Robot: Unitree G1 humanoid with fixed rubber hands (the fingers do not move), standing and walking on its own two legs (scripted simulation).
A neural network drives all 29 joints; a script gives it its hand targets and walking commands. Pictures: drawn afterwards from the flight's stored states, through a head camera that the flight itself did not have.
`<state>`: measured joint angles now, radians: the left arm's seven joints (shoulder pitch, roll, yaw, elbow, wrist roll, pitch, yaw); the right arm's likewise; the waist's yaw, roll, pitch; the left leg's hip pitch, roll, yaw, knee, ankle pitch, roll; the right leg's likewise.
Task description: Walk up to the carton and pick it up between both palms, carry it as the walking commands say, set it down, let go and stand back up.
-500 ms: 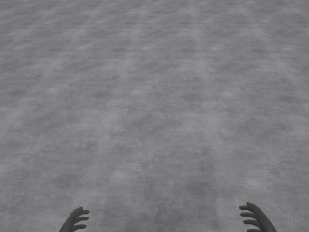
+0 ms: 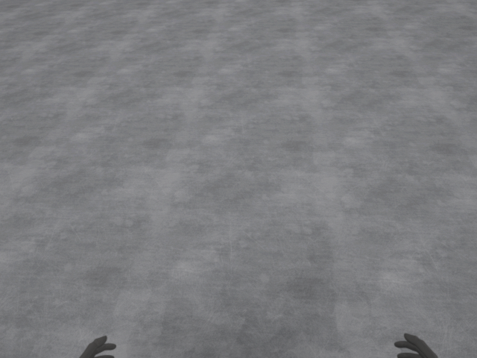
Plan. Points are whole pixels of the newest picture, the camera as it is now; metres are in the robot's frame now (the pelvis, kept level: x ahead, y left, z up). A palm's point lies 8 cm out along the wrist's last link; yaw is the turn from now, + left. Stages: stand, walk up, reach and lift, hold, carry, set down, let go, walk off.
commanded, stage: stand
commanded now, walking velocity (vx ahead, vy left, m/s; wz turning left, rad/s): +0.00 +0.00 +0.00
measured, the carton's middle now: out of the picture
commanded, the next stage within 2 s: walk up in 1.66 s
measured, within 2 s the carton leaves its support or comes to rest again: neither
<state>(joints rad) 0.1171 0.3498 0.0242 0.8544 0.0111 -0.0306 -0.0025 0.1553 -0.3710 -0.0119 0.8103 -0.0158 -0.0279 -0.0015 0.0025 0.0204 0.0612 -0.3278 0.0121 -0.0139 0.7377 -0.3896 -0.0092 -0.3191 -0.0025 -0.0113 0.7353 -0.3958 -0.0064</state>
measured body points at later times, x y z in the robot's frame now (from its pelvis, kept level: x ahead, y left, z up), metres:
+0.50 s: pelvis +0.00 -0.01 +0.03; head +0.01 -0.02 +0.47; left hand +0.12 +0.30 -0.09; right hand +0.12 -0.30 -0.10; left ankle +0.00 +0.13 -0.71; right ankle +0.00 -0.12 -0.71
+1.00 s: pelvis +0.00 -0.01 +0.03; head +0.00 -0.01 +0.48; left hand +0.09 +0.30 -0.09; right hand +0.10 -0.31 -0.09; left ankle +0.00 +0.13 -0.71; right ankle +0.00 -0.12 -0.71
